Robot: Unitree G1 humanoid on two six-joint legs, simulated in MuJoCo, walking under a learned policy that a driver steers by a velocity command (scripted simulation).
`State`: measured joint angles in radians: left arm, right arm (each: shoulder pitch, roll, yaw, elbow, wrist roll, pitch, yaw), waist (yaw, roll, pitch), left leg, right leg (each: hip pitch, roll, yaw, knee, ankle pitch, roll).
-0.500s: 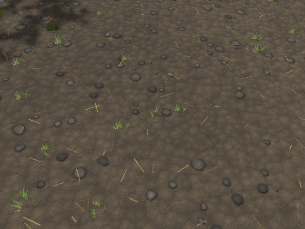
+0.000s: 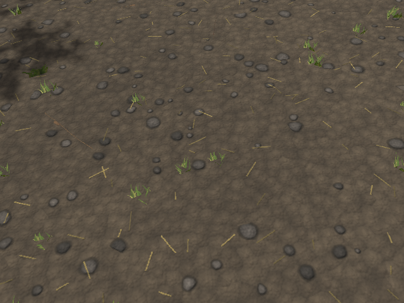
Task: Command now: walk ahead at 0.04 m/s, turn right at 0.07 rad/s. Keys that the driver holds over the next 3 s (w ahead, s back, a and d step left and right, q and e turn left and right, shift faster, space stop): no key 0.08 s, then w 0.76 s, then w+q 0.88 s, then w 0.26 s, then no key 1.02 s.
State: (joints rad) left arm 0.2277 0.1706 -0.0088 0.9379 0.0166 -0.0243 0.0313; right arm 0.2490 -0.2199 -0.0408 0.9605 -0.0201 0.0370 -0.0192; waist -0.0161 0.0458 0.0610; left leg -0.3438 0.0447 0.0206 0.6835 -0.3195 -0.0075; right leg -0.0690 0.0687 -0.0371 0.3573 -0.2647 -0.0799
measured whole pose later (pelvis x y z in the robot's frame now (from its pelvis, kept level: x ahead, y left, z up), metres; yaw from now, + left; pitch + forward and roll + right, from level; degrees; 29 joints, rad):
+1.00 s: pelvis +0.40 +0.05 -0.02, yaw +3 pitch +1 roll +0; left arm -0.01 0.19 0.03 0.85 0.04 -0.08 -0.01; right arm 0.48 -0.18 -0.02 1.07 -0.01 -0.08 -0.01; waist -0.06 0.00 0.08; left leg 0.06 -0.04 0.01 0.55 -0.46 0.07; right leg -0.47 0.01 -0.10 0.54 -0.07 -0.10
